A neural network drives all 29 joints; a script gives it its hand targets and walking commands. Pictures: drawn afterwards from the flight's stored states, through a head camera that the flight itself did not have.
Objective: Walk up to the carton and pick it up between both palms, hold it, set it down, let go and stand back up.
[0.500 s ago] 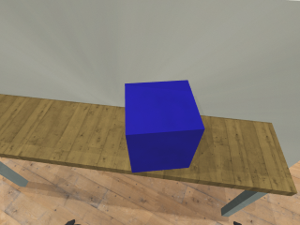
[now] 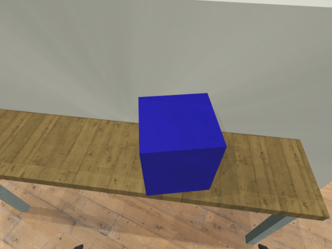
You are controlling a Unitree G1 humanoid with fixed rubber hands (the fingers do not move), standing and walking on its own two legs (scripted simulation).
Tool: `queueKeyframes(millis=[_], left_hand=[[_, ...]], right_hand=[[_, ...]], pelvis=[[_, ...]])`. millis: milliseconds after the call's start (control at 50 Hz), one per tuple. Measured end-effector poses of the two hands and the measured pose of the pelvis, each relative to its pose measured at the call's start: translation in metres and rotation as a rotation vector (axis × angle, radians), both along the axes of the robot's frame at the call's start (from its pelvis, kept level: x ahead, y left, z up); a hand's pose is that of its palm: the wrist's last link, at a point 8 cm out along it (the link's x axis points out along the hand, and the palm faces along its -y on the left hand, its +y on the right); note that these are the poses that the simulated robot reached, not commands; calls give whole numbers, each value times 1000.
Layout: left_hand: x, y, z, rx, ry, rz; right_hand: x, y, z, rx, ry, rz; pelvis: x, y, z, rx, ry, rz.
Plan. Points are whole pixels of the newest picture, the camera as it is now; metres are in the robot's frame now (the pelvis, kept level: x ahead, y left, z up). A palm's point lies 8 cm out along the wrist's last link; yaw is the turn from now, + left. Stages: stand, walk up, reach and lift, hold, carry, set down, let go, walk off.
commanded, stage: stand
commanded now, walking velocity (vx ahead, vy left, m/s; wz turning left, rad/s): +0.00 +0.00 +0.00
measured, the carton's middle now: (175, 146) +0.42 -0.02 -0.05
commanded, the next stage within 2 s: none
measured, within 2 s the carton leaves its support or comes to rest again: neither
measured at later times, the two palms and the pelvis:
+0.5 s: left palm out of the picture +0.07 +0.25 -0.11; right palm out of the picture +0.07 -0.25 -0.11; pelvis +0.00 +0.00 +0.00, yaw +0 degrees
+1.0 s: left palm out of the picture +0.06 +0.25 -0.11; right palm out of the picture +0.06 -0.25 -0.11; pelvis +0.00 +0.00 +0.00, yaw +0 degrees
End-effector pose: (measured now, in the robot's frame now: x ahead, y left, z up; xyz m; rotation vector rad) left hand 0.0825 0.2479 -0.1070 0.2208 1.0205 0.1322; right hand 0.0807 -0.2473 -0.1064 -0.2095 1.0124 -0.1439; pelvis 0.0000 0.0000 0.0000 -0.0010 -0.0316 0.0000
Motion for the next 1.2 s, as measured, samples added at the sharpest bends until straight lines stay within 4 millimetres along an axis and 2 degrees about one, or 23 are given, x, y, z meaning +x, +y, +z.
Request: queueKeyframes(millis=[280, 700, 1200], left_hand=[[-12, 4, -3, 4, 32, 9], [-23, 5, -5, 5, 65, 25], [-26, 4, -7, 10, 94, 30]], right_hand=[[-10, 0, -2, -3, 29, -5], [-13, -1, -2, -5, 43, -6], [-23, -3, -6, -5, 87, -20]], pelvis=[[-2, 2, 1, 1, 0, 2], [-1, 1, 2, 1, 2, 4], [0, 0, 3, 2, -1, -3]])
